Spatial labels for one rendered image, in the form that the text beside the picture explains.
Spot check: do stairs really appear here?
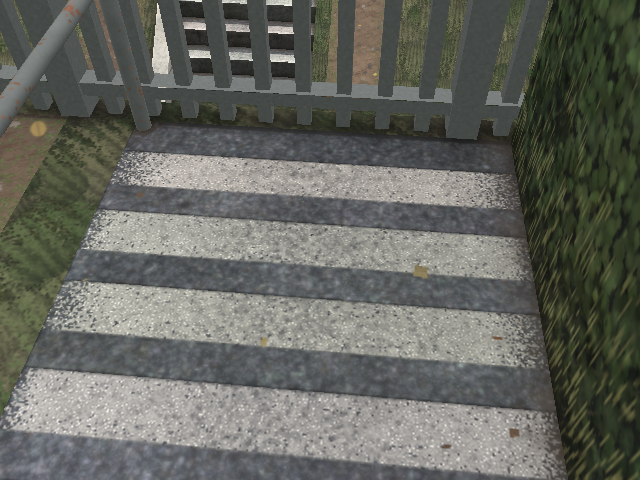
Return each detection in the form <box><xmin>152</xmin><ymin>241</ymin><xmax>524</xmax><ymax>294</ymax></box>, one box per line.
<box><xmin>179</xmin><ymin>0</ymin><xmax>317</xmax><ymax>81</ymax></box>

